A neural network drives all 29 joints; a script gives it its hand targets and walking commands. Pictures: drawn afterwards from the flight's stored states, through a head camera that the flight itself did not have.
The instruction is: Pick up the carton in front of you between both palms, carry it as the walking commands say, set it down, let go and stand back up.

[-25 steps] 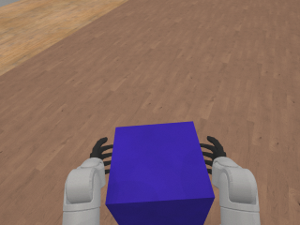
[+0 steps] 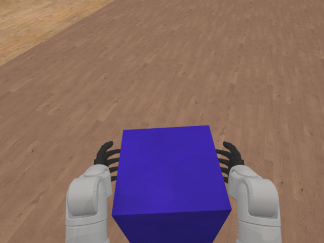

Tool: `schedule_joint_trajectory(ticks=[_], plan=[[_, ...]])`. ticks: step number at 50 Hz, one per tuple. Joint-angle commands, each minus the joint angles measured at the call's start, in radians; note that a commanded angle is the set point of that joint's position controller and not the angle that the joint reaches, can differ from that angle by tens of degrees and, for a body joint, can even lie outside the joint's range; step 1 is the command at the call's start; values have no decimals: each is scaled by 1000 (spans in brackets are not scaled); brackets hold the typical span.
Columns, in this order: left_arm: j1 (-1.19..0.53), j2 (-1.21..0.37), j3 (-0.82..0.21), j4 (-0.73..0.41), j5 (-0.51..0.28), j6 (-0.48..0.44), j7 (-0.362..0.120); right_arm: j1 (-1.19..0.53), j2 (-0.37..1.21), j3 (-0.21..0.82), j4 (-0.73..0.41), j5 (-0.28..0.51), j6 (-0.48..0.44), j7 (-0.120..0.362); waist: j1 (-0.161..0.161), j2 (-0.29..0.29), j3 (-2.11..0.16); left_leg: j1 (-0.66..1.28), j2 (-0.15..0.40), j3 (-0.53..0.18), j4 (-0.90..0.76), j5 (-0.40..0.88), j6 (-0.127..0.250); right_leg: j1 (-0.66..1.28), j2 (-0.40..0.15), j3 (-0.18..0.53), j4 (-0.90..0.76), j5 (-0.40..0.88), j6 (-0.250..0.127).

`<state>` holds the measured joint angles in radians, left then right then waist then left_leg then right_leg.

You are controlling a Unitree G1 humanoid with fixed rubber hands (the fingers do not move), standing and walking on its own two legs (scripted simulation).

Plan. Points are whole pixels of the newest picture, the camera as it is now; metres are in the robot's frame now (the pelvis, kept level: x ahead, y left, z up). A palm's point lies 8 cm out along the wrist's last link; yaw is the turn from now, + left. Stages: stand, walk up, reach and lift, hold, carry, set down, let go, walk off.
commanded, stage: carry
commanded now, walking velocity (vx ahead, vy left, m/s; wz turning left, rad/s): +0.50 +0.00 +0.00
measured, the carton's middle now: (169, 189) +0.26 -0.01 -0.01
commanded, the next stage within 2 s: none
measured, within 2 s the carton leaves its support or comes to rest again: neither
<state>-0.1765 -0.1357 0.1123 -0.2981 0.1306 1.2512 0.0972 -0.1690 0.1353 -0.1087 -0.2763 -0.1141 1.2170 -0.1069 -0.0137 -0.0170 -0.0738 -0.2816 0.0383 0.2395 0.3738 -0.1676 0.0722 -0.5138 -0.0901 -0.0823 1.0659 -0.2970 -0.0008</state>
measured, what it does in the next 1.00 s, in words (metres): walks ahead: right foot, then left foot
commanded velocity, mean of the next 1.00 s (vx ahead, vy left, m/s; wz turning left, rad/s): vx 0.50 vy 0.00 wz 0.00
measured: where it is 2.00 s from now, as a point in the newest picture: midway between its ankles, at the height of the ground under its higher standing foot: (159, 117)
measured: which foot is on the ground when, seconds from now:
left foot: down 0.00-0.32, up 0.34-0.76, down 0.78-1.00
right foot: up 0.00-0.28, down 0.30-0.78, up 0.80-1.00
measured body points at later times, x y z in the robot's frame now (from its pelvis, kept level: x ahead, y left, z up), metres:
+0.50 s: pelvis +0.34 -0.05 +0.00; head +0.36 -0.06 +0.45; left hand +0.60 +0.12 +0.04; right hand +0.62 -0.18 +0.03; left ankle +0.30 +0.09 -0.67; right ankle +0.36 -0.12 -0.75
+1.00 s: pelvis +0.68 +0.02 +0.00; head +0.70 +0.03 +0.45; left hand +0.96 +0.17 +0.07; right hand +0.96 -0.13 +0.07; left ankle +0.69 +0.09 -0.75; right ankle +0.67 -0.12 -0.67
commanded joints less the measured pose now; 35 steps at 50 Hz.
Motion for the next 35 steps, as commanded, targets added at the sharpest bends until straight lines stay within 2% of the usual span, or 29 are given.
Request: schedule_joint_trajectory(ticks=[1,3,5,11,13,14,15,16,17,18,19,20,21,22,23,25,27,29,35], plan=[[-532,-987,-750,-138,-441,-56,-254,-542,983,719,-164,465,-23,288,2,132,-304,333,270,-265,-222,18,70,-123,-44,15,-142,83,14],[-519,-968,-746,-163,-435,-54,-245,-533,961,724,-191,469,-20,287,1,129,-275,357,249,-220,-226,83,77,-144,-40,-14,-266,137,26],[-480,-945,-738,-156,-427,-44,-241,-493,933,717,-185,459,-10,284,-2,128,-250,379,228,-177,-212,179,69,-135,-24,-44,-377,192,26],[-429,-898,-723,-90,-419,-19,-261,-412,887,699,-98,409,8,281,-5,160,-152,432,208,-99,-146,386,27,-57,19,-117,-577,286,-19],[-425,-898,-716,-62,-421,-20,-270,-420,889,702,-81,403,8,283,9,167,-176,410,194,-52,-18,539,-3,109,66,-169,-619,247,-35],[-421,-903,-711,-46,-421,-23,-274,-423,892,705,-76,402,7,283,24,139,-218,340,160,2,129,562,-31,286,106,-208,-649,203,-40],[-416,-906,-707,-33,-422,-26,-279,-436,891,707,-73,404,6,285,44,80,-286,177,129,2,325,400,-56,516,28,-110,-637,134,-47],[-421,-897,-695,-3,-410,-37,-283,-466,907,725,-90,413,11,285,54,-178,-401,-146,31,-34,663,144,-111,794,-263,359,-706,-26,-182],[-403,-934,-703,16,-423,-49,-285,-473,907,725,-90,415,7,290,49,-317,-381,-368,-68,-111,845,-293,-111,847,-341,608,-841,118,-244],[-422,-959,-707,-10,-433,-59,-287,-483,943,737,-70,418,-8,291,41,-235,-366,-423,2,-209,955,-302,-76,825,-329,487,-804,268,-235],[-428,-994,-714,-16,-438,-71,-288,-486,967,739,-76,421,-23,294,41,-127,-370,-425,43,-235,954,-266,-56,768,-304,400,-770,360,-211],[-451,-1022,-721,-38,-441,-84,-288,-494,997,747,-78,429,-37,294,37,-34,-347,-400,83,-246,886,-205,-50,691,-282,314,-777,380,-173],[-471,-1037,-730,-57,-450,-95,-288,-494,1022,756,-86,436,-50,293,32,-30,-338,-363,107,-250,804,-153,-54,628,-260,245,-812,315,-137],[-477,-1047,-738,-73,-457,-104,-289,-493,1038,764,-97,438,-61,290,31,-57,-339,-329,98,-225,745,-120,-60,596,-240,193,-839,269,-121],[-471,-1051,-744,-88,-463,-111,-291,-480,1047,770,-105,436,-72,285,32,-86,-336,-320,93,-205,698,-100,-67,583,-229,155,-861,242,-121],[-443,-1041,-749,-104,-471,-118,-297,-450,1049,777,-120,425,-86,274,32,-107,-314,-335,93,-173,586,-64,-84,576,-219,100,-896,216,-137],[-417,-1018,-754,-120,-473,-121,-299,-420,1037,782,-134,417,-93,265,33,-108,-283,-366,88,-141,459,-13,-97,603,-205,59,-910,271,-147],[-395,-990,-754,-139,-470,-119,-298,-399,1014,784,-153,415,-92,260,34,-107,-250,-371,75,-113,336,45,-100,630,-178,13,-903,342,-139],[-384,-876,-732,-192,-440,-78,-272,-409,898,763,-220,430,-39,259,33,-133,-159,-278,36,-54,123,179,-63,666,-157,-68,-857,499,-95]])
